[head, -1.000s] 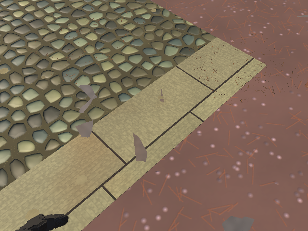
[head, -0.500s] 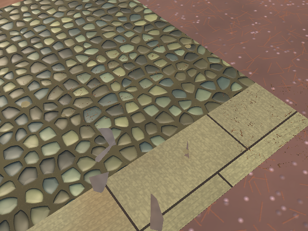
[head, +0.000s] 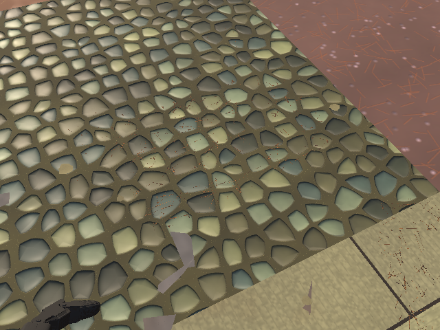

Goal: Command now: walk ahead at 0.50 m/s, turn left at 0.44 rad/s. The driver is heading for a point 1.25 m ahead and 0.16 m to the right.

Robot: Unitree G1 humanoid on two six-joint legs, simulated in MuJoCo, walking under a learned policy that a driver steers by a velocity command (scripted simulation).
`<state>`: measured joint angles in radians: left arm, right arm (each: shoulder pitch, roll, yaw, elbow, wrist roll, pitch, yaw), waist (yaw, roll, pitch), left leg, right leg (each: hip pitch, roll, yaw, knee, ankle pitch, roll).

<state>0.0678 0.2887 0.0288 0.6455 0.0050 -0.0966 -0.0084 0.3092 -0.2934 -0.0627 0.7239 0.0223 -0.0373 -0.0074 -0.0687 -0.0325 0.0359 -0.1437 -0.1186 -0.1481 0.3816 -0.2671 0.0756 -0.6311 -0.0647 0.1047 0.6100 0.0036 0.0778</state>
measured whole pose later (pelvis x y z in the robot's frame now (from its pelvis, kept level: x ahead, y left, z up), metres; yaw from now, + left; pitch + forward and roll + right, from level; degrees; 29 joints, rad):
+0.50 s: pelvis +0.28 -0.04 +0.00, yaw +5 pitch +2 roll -1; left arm 0.40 0.28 0.05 0.83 -0.02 -0.08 -0.01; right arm 0.08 -0.26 -0.03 0.67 0.01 -0.06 0.02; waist 0.11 0.04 0.02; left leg -0.61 0.07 -0.04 0.62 -0.01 -0.01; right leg -0.03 0.05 -0.01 0.25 -0.25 -0.04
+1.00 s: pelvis +0.55 +0.03 +0.00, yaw -3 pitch +1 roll +2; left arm 0.16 0.29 0.05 0.75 -0.02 -0.04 -0.03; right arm 0.33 -0.27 -0.06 0.85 -0.01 -0.09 0.00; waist -0.07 -0.05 0.02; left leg 0.03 -0.06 0.16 0.20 -0.25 0.04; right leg -0.69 -0.10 0.06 0.72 0.07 0.00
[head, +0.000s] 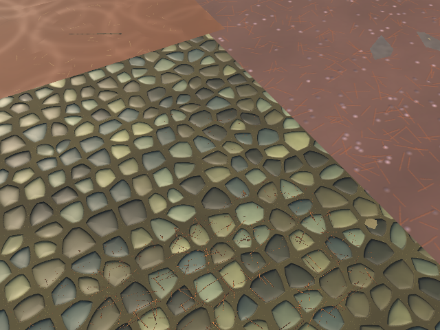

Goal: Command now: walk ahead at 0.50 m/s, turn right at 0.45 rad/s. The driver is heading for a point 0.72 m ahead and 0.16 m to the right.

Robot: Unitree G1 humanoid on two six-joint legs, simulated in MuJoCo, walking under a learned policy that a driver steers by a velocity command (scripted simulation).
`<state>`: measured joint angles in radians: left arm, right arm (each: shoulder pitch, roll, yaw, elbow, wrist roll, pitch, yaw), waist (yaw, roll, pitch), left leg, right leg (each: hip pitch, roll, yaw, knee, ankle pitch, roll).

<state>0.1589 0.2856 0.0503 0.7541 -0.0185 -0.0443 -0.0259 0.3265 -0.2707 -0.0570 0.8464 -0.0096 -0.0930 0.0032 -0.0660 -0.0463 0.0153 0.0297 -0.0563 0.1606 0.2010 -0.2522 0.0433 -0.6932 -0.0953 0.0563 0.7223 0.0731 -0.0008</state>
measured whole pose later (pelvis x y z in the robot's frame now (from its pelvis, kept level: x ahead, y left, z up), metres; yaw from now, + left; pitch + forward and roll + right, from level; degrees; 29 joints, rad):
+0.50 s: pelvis +0.17 -0.02 -0.01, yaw -17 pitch +3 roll +2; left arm 0.16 0.31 0.06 0.65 0.00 0.05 0.04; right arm 0.10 -0.31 -0.05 0.73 -0.01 0.03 -0.07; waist 0.03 0.01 0.07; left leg -0.65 -0.02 -0.14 1.07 -0.34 -0.12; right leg -0.43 0.10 0.15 0.48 -0.09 -0.04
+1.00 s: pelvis +0.18 +0.05 +0.00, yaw -24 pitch +0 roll -1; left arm 0.23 0.28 0.06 0.78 -0.01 0.05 0.04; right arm 0.18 -0.21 -0.01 0.77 0.00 0.01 -0.03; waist 0.00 -0.03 0.03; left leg -0.26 -0.02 -0.03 0.52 -0.25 0.02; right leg -0.17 0.00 0.08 0.51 -0.30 0.09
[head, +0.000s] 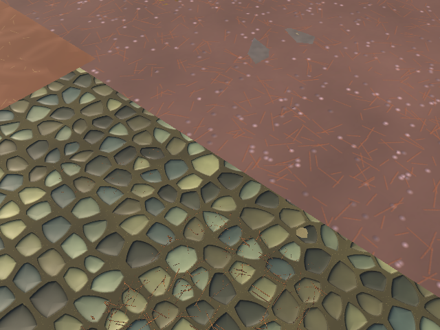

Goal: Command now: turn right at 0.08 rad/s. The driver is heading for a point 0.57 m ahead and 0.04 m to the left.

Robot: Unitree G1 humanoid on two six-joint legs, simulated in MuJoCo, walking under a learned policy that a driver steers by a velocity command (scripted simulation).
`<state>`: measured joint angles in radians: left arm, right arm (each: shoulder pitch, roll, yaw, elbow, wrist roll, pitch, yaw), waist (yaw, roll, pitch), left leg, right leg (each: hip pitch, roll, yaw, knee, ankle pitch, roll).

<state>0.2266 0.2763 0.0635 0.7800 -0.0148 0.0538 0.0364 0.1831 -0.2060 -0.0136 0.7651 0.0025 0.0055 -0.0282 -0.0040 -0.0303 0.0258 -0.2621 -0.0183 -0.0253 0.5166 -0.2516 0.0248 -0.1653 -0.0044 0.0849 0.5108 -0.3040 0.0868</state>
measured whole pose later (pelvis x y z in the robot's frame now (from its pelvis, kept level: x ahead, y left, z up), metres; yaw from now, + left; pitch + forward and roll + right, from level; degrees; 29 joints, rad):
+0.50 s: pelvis -0.01 -0.02 +0.00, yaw +0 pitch -2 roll +0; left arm 0.27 0.21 0.03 0.95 0.00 0.00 0.03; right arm 0.21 -0.24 -0.04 0.96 0.00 0.00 -0.03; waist -0.01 0.00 0.03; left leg -0.27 -0.01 -0.04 0.56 -0.30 0.00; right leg -0.16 0.01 0.07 0.53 -0.35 0.00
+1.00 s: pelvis +0.15 +0.01 +0.00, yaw +0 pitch +1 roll +0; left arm 0.02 0.26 0.05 0.85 -0.02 -0.08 -0.03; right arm 0.47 -0.21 -0.02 1.03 0.01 -0.08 -0.01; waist -0.10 -0.03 0.02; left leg 0.11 -0.04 0.01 0.15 -0.28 0.05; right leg -0.62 -0.07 -0.01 0.62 0.01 0.00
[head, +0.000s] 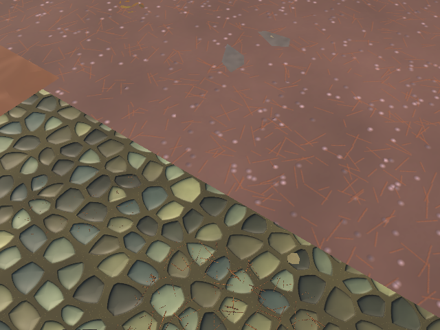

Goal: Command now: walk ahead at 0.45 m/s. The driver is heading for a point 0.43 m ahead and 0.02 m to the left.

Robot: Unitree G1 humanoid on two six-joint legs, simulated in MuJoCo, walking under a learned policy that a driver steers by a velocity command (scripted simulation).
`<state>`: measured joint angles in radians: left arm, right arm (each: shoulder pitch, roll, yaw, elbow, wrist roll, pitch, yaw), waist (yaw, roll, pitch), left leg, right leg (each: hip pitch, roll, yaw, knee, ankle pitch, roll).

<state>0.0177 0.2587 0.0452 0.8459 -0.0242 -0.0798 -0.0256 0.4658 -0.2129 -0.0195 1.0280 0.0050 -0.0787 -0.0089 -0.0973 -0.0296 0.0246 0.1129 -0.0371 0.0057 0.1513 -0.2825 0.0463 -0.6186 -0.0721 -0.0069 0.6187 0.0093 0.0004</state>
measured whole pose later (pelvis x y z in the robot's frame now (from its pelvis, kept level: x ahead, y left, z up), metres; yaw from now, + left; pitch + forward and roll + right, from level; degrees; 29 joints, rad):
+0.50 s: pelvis +0.28 -0.05 +0.00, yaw +2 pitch +0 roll -3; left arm 0.30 0.25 0.04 1.00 0.01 -0.09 -0.01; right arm 0.10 -0.27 -0.05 0.86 0.00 -0.07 0.00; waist 0.06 0.05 0.04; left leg -0.64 0.12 -0.04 0.66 0.05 0.00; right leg -0.03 0.09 -0.09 0.22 -0.20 -0.06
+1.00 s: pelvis +0.41 -0.02 -0.01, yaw +2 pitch +0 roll +1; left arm 0.22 0.24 0.03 1.06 0.01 0.01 0.03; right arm 0.13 -0.22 -0.02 0.95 -0.01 -0.01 -0.02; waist 0.00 0.01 0.01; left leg -0.32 -0.02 0.04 0.47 -0.14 0.03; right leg -0.24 -0.04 0.01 0.54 -0.30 0.03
